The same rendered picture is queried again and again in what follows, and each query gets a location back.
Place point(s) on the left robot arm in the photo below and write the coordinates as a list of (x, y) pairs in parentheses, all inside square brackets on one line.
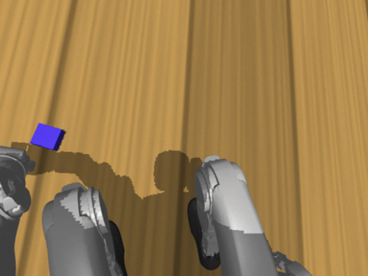
[(14, 201)]

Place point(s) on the left robot foot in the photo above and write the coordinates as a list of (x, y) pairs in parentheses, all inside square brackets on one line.
[(118, 248)]

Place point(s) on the right robot foot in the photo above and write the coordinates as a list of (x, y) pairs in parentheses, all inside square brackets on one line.
[(208, 262)]

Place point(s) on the small box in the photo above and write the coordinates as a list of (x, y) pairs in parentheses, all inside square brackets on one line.
[(47, 136)]

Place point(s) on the right robot hand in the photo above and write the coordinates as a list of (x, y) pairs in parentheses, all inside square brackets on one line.
[(291, 268)]

